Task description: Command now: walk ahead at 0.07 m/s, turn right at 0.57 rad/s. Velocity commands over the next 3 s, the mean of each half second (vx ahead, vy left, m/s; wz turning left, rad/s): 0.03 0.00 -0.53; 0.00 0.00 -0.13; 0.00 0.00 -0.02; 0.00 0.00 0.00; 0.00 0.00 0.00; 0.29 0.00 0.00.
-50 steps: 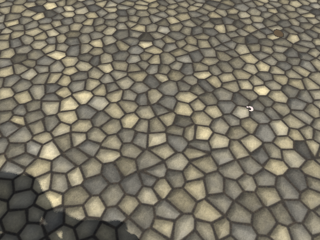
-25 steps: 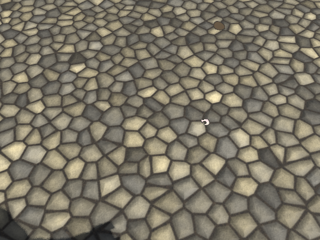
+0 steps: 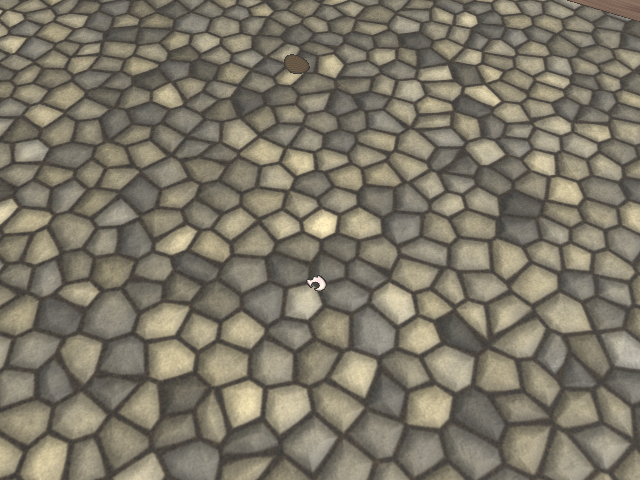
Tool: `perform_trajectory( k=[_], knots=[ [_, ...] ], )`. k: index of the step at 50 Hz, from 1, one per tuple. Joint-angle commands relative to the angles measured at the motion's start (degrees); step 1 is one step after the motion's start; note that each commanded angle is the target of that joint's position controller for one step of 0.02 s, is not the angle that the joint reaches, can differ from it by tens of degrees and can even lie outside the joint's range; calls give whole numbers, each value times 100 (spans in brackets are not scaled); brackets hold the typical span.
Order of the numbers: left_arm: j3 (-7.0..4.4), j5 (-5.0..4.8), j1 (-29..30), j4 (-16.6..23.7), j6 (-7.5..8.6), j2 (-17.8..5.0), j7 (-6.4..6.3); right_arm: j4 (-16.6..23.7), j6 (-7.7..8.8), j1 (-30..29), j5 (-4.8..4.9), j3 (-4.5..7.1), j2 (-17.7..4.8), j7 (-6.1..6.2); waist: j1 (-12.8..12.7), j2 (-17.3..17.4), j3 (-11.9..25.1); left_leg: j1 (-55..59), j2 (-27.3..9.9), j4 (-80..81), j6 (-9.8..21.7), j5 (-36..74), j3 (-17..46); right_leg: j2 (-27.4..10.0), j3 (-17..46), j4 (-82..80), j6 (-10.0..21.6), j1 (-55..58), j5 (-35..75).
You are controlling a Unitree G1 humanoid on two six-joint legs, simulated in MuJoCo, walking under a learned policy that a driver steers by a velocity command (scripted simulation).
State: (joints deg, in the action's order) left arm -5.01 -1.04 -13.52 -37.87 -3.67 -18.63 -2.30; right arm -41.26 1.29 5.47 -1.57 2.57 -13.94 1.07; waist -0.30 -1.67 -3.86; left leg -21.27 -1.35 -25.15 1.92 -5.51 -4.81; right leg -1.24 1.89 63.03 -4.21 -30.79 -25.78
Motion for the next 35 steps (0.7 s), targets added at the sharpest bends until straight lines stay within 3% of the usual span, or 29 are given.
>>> perform_trajectory(
  k=[1, 6, 8, 9, 10, 11, 12, 13, 14, 15, 16, 17, 19, 23, 28, 30, 31, 32, 33, 34, 35],
  knots=[
    [-54, 42, -284, 408, 35, -243, 31, 334, 18, -229, 48, 297, -1004, 67, -12, 950, 1074, 850, -1560, 1024, 1248, 862, 942, -261, -61, -673, 43, 392, 408],
    [-94, 36, -76, 543, 7, -388, 189, 233, -97, -234, 146, 379, -1216, 21, 29, 1022, 1004, 918, -1730, 972, 1109, 298, 631, -225, -349, -1767, 297, 985, 627],
    [-126, 47, -226, 506, 5, -374, 243, 170, -141, -300, 238, 394, -1253, 9, -135, 964, 976, 900, -1696, 662, 854, 33, 446, -108, -530, -2646, 500, 1426, 1014],
    [-165, 65, -391, 427, 11, -411, 244, 103, -168, -215, 272, 380, -1164, 9, -187, 865, 974, 726, -1573, 354, 614, -233, 276, 31, -582, -3102, 650, 1813, 1259],
    [-241, 99, -581, 386, 20, -600, 208, -29, -201, 37, 272, 343, -957, -9, -209, 392, 825, 267, -1280, -328, 181, -793, -37, -83, -131, -3753, 898, 2237, 1771],
    [-381, 111, -651, 500, 37, -1251, 91, 72, -211, 175, 56, 239, -588, -58, 12, -1387, 715, -1115, -460, -2184, -468, -2455, -690, -1543, 1936, -4250, 1520, 2873, 3388],
    [-394, 272, -487, 683, 141, -1526, 117, 357, -174, -396, 32, 303, -792, 4, -234, -1526, 647, -1844, 133, -3384, -590, -3295, 199, -2117, 2909, -4530, 2432, 2272, 3416],
    [-338, 326, -342, 665, 269, -1302, 153, 367, -171, -604, 113, 366, -965, 40, -267, -951, 667, -1884, 36, -3925, -491, -2908, 642, -1835, 2505, -4622, 2310, 2143, 2929],
    [-290, 256, -38, 667, 351, -1143, 150, 298, -184, -452, 168, 401, -993, 66, -62, -774, 601, -1911, -36, -3974, -411, -2336, 765, -1525, 2076, -4561, 1953, 2103, 2661],
    [-232, 152, 216, 703, 363, -935, 130, 139, -201, -283, 124, 428, -996, 115, 43, -544, 679, -1865, -89, -3949, -422, -1978, 811, -1296, 1825, -4476, 1680, 2152, 2515],
    [-176, 92, 369, 733, 353, -827, 104, 98, -209, -188, 73, 445, -1016, 136, 103, -613, 713, -1742, -53, -4030, -480, -1727, 786, -1189, 1669, -4419, 1613, 2082, 2825],
    [-130, 101, 369, 760, 340, -744, 75, 92, -195, -139, 79, 445, -980, 120, 138, -641, 827, -1550, 15, -4159, -527, -1569, 775, -1091, 1591, -4373, 1621, 2044, 3122],
    [-77, 137, 335, 767, 339, -630, 41, 47, -178, -25, 151, 413, -899, 84, 131, -585, 1013, -1421, 54, -3967, -599, -1355, 754, -1020, 1424, -4297, 1648, 2277, 3420],
    [-74, 146, 216, 691, 296, -643, 16, 97, -173, -227, 174, 288, -699, 15, -64, -686, 985, -1003, -11, -2630, -668, -1345, 735, -989, 1462, -4193, 1665, 2468, 3141],
    [-40, 167, 311, 606, 233, -649, 124, 99, -143, -123, 223, 262, -786, -83, -165, -730, 801, -112, 17, -1537, -561, -1664, 618, -1049, 1807, -4087, 1787, 2060, 2931],
    [23, 108, 481, 552, 228, -524, 143, 27, -98, 102, 207, 231, -694, -125, 28, -624, 785, 422, 54, -507, -456, -1084, 540, -902, 1805, -3898, 1639, 1948, 2977],
    [59, 76, 469, 500, 240, -434, 143, -26, -63, 262, 149, 205, -654, -149, 148, -509, 788, 920, 34, 309, -356, -213, 547, -756, 1739, -3840, 1433, 1776, 2796],
    [102, 135, 291, 449, 281, -301, 136, -24, -37, 380, 50, 217, -838, -143, 77, -230, 910, 1461, -350, 431, -199, 524, 923, -515, 1594, -3676, 1117, 1529, 2252],
    [118, 254, -17, 427, 337, -212, 157, 25, -37, 386, -13, 298, -1299, -116, -239, 705, 997, 1716, -1083, 255, 147, 1605, 1542, 60, 1037, -3110, 796, 1201, 1301],
    [122, 258, 0, 437, 361, -157, 154, -45, -40, 83, 11, 233, -1084, -125, -380, 1314, 886, 1021, -1321, 393, 665, 929, 1859, 245, 595, -3317, 536, 1428, 720],
    [99, 289, 207, 381, 357, -307, 138, 69, -13, -218, 33, 140, -747, -141, -287, 1142, 733, 750, -1077, 508, 599, 157, 1729, 134, 583, -3431, 435, 1727, 1000]
  ],
)
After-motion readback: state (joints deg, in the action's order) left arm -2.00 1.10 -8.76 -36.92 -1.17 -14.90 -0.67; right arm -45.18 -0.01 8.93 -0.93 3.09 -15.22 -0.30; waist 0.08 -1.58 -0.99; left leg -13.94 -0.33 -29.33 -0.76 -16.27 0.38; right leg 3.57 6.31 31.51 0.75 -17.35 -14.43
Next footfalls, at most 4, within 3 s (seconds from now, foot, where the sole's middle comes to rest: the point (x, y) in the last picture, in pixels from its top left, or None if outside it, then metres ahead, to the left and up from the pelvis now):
0.20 right None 0.05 -0.14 -0.77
0.64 left None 0.10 0.09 -0.77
2.84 right None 0.12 -0.18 -0.77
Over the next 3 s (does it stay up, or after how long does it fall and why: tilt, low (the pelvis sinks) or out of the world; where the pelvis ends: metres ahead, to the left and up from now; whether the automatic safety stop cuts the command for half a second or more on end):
stays up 0.15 -0.09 0.01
